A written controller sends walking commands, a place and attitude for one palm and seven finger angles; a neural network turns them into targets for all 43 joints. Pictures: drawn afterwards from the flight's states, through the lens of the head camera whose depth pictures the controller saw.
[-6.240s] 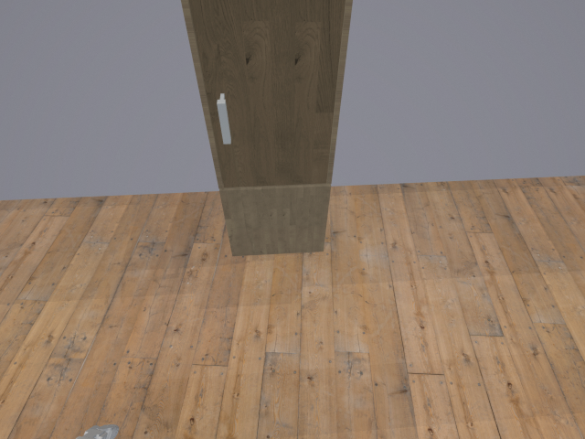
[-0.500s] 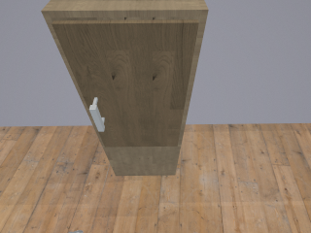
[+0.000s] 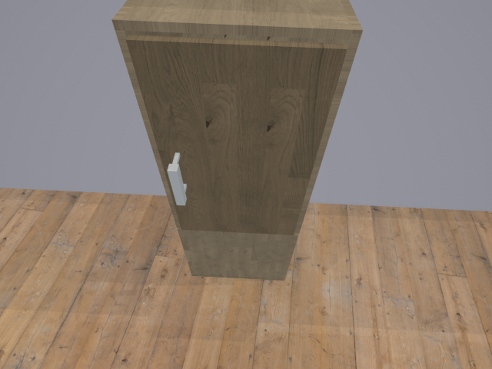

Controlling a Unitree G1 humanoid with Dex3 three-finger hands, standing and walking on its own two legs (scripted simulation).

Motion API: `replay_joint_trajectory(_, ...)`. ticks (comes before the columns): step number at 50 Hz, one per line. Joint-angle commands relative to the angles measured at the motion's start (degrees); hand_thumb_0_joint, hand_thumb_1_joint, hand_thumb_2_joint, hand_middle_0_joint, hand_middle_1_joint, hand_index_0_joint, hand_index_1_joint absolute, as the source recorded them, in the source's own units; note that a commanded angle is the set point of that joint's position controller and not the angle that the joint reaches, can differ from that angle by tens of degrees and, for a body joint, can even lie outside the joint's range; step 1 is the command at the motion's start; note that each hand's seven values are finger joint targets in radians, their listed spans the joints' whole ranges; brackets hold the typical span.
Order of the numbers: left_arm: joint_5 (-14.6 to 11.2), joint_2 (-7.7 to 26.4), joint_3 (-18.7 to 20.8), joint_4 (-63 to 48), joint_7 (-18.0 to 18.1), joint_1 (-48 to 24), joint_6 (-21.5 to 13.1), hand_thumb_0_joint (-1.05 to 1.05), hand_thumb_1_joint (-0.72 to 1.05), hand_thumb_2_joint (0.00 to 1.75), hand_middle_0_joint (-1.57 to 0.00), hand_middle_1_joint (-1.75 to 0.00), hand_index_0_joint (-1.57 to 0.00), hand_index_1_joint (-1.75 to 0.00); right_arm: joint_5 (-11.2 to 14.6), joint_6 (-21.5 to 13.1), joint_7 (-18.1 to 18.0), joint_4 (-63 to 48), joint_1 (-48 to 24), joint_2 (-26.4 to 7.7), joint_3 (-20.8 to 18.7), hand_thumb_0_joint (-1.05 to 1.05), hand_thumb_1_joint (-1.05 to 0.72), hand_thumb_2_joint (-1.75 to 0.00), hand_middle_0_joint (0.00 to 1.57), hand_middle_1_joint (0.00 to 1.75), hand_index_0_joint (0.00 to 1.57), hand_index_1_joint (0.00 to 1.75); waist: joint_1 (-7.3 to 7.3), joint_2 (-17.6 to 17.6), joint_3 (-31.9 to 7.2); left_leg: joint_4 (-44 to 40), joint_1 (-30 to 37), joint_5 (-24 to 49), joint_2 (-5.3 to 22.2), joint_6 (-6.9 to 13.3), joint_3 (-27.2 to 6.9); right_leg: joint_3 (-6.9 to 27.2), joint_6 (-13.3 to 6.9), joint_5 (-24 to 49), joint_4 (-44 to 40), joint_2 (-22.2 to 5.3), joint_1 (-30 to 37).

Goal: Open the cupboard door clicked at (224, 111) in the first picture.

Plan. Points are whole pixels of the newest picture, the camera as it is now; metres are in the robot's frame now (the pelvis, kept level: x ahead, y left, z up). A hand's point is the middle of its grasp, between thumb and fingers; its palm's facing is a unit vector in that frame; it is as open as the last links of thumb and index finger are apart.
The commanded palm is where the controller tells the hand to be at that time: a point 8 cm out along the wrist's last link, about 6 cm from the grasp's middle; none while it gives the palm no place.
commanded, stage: come to a stop and stand still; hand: left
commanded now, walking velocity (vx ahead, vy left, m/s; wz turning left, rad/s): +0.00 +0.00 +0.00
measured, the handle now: (179, 179) +0.51 +0.19 -0.07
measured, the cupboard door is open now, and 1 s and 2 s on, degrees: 0 0 0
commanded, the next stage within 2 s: look again from close up in 0.22 s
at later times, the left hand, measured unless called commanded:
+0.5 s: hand out of the picture +0.00 +0.17 -0.17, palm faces +0.00 -0.98 -0.19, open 7.4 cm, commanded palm none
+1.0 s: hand out of the picture +0.10 +0.19 -0.12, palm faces +0.18 -0.96 -0.23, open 7.3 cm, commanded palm +0.11 +0.22 -0.07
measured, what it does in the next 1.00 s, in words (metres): stands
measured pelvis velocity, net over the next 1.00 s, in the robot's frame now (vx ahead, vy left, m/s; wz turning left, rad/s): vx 0.01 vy -0.01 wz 0.03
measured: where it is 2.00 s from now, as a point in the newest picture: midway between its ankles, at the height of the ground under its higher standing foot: outside the picture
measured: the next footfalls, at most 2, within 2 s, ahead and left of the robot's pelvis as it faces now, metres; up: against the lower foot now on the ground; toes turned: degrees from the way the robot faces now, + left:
none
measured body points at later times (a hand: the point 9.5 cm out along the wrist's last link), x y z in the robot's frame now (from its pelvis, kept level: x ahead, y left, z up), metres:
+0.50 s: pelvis +0.00 +0.00 +0.00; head +0.01 +0.00 +0.45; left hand +0.00 +0.22 -0.16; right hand +0.00 -0.22 -0.16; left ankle +0.00 +0.06 -0.74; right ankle -0.03 -0.12 -0.74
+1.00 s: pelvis +0.01 -0.01 +0.00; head +0.03 +0.00 +0.45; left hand +0.09 +0.24 -0.10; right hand +0.06 -0.24 -0.14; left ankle +0.00 +0.06 -0.74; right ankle -0.03 -0.12 -0.73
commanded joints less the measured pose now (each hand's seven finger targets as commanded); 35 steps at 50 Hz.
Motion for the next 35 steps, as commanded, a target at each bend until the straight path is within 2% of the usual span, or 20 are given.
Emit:
replay_joint_trajectory(1,-0.1,4.6,-0.1,-0.5,0.6,4.2,-2.1,0.0,0.9,0.9,-0.2,-0.3,-0.2,-0.3,0.2,-0.2,0.3,0.2,4.6,-5.0,-0.1,0.0,-0.9,-0.9,0.2,0.3,0.2,0.3,-1.54,-6.9,-4.4,-4.9,6.5,13.8,8.8,-3.6,-8.7,7.4,-3.2,23.3,-5.3,-8.2,0.7)
replay_joint_trajectory(2,-0.2,4.1,-0.4,-0.3,0.6,3.9,-2.0,0.0,0.9,0.9,-0.2,-0.3,-0.2,-0.3,0.3,-0.1,0.4,0.9,4.6,-5.3,0.0,0.0,-0.9,-0.9,0.2,0.3,0.2,0.3,-1.57,-6.6,-2.8,-6.3,7.2,12.6,9.1,-3.4,-8.8,6.8,-2.8,19.9,-5.9,-7.6,-0.9)
replay_joint_trajectory(3,-0.1,3.7,-0.6,0.0,0.5,3.9,-1.9,0.0,0.9,0.9,-0.2,-0.3,-0.2,-0.3,0.3,-0.2,0.4,1.6,4.5,-5.1,0.2,0.0,-0.9,-0.9,0.2,0.3,0.2,0.3,-1.48,-4.6,-1.5,-7.2,7.3,12.8,9.3,-3.1,-9.1,6.2,-2.2,17.1,-6.3,-6.5,-1.9)
replay_joint_trajectory(4,0.6,5.1,-1.0,0.6,2.7,7.7,-2.7,0.0,0.9,0.9,-0.2,-0.3,-0.2,-0.3,0.5,-1.0,0.8,-2.9,2.3,-8.8,0.8,0.0,-0.9,-0.9,0.2,0.3,0.2,0.3,-0.1,-4.9,0.9,2.3,3.0,20.1,10.7,-3.5,-9.4,6.9,-1.2,20.8,-4.5,-6.1,-3.3)
replay_joint_trajectory(5,-0.1,6.6,-0.9,-2.2,2.1,5.6,-3.0,0.0,0.9,0.9,-0.2,-0.3,-0.2,-0.3,0.1,-0.5,1.3,-3.5,4.0,-7.3,1.0,0.0,-0.9,-0.9,0.2,0.3,0.2,0.3,-1.28,-4.1,-1.3,-1.1,0.9,1.4,8.7,-3.5,-10.0,7.8,-3.1,1.6,-6.4,-6.8,-3.6)
replay_joint_trajectory(6,0.0,6.3,-1.1,-3.4,1.5,4.0,-2.9,0.0,0.9,0.9,-0.2,-0.3,-0.2,-0.3,-0.3,-0.3,1.6,-4.0,4.4,-7.5,1.2,0.0,-0.9,-0.9,0.2,0.3,0.2,0.3,-1.97,-1.2,1.2,-2.1,-1.4,-4.4,7.9,-3.3,-10.1,7.9,-3.9,-7.5,-6.3,-5.8,-6.9)
replay_joint_trajectory(7,0.0,6.1,-1.3,-3.9,1.1,4.5,-3.0,0.0,0.9,0.9,-0.2,-0.3,-0.2,-0.3,-0.4,-0.4,1.8,-4.0,4.7,-7.2,1.3,0.0,-0.9,-0.9,0.2,0.3,0.2,0.3,-2.06,3.3,2.4,-3.6,-2.6,-5.3,7.9,-2.8,-11.0,7.4,-4.3,-7.8,-5.3,-4.7,-8.2)
replay_joint_trajectory(8,-0.1,6.5,-1.1,-3.9,0.8,5.2,-3.3,0.0,0.9,0.9,-0.2,-0.3,-0.2,-0.3,-0.6,-0.8,1.8,-3.8,5.2,-6.7,1.6,0.0,-0.9,-0.9,0.2,0.3,0.2,0.3,-1.51,10.2,1.0,-4.9,-3.1,-3.1,8.1,-2.2,-11.6,5.9,-4.5,-3.0,-3.5,-4.2,-5.7)
replay_joint_trajectory(9,-0.2,6.6,-1.2,-3.4,0.6,6.4,-3.2,0.0,0.9,0.9,-0.2,-0.3,-0.2,-0.3,-0.4,-0.9,1.7,-4.0,4.7,-6.5,1.9,0.0,-0.9,-0.9,0.2,0.3,0.2,0.3,-0.91,9.1,0.7,-5.9,-3.4,-3.2,8.4,-1.6,-12.3,5.2,-4.4,-2.0,-2.8,-3.4,-4.6)
replay_joint_trajectory(11,-0.2,5.4,-1.7,-2.6,0.4,6.8,-3.0,0.0,0.9,0.9,-0.2,-0.3,-0.2,-0.3,-0.2,-1.0,1.6,-4.2,5.0,-7.2,2.0,0.0,-0.9,-0.9,0.2,0.3,0.2,0.3,-0.74,1.7,0.1,-6.7,-3.2,-4.2,8.6,-1.1,-12.7,4.8,-3.9,-2.0,-2.8,-2.9,-3.9)
replay_joint_trajectory(13,-0.1,4.8,-1.9,-2.4,0.3,6.2,-3.0,0.0,0.9,0.9,-0.2,-0.3,-0.2,-0.3,-0.1,-1.3,1.4,-3.4,5.8,-7.0,2.1,0.0,-0.9,-0.9,0.2,0.3,0.2,0.3,-0.78,0.3,1.5,-7.2,-3.1,-1.9,8.8,-0.8,-12.7,4.4,-3.6,0.0,-2.9,-3.0,-3.9)
replay_joint_trajectory(15,-0.3,4.8,-2.1,-1.9,0.3,6.7,-3.0,0.0,0.9,0.9,-0.2,-0.3,-0.2,-0.3,0.0,-1.5,1.4,-2.6,6.0,-7.3,2.4,0.0,-0.9,-0.9,0.2,0.3,0.2,0.3,-0.61,-0.8,1.0,-7.2,-1.8,-0.2,8.7,-0.9,-12.3,4.8,-3.3,1.1,-3.2,-3.2,-3.7)
replay_joint_trajectory(18,-0.2,4.9,-2.1,-1.4,0.3,6.4,-2.9,0.0,0.9,0.9,-0.2,-0.3,-0.2,-0.3,0.1,-1.7,1.2,-1.0,6.6,-6.7,2.6,0.0,-0.9,-0.9,0.2,0.3,0.2,0.3,-0.45,-0.9,2.4,-7.6,-2.3,0.6,8.5,-0.9,-11.7,4.7,-3.2,1.7,-4.0,-3.7,-3.3)
replay_joint_trajectory(22,-0.4,5.0,-2.0,-0.7,0.3,6.5,-2.9,0.0,0.9,0.9,-0.2,-0.3,-0.2,-0.3,0.1,-1.9,1.1,0.5,6.9,-6.6,2.7,0.0,-0.9,-0.9,0.2,0.3,0.2,0.3,-0.37,-0.8,0.5,-7.1,0.0,4.5,8.6,-1.1,-11.0,5.1,-3.0,4.3,-4.3,-4.1,-2.5)
replay_joint_trajectory(29,-0.4,5.2,-1.9,0.4,0.4,5.9,-2.8,0.0,0.9,0.9,-0.2,-0.3,-0.2,-0.3,0.2,-2.2,0.7,2.9,6.8,-6.1,2.9,0.0,-0.9,-0.9,0.2,0.3,0.2,0.3,-0.11,-0.2,0.7,-6.7,1.2,9.5,8.9,-1.2,-10.3,4.9,-2.7,8.3,-4.4,-4.2,-1.1)
replay_joint_trajectory(31,-0.5,5.4,-1.8,0.8,0.4,6.0,-2.7,0.0,0.9,0.9,-0.2,-0.3,-0.2,-0.3,0.2,-2.2,0.6,3.3,6.6,-6.1,2.8,0.0,-0.9,-0.9,0.2,0.3,0.2,0.3,-0.09,0.7,-0.3,-6.6,2.2,10.6,8.9,-1.3,-10.1,4.8,-2.6,8.8,-4.6,-4.3,-0.7)
replay_joint_trajectory(35,-0.4,5.5,-1.7,1.3,0.4,5.7,-2.7,0.0,0.9,0.9,-0.2,-0.3,-0.2,-0.3,0.2,-2.2,0.4,4.1,6.3,-6.0,2.8,0.0,-0.9,-0.9,0.2,0.3,0.2,0.3,-0.1,0.3,-0.3,-6.4,3.0,12.6,9.1,-1.4,-9.9,4.7,-2.5,10.5,-4.7,-4.4,-0.3)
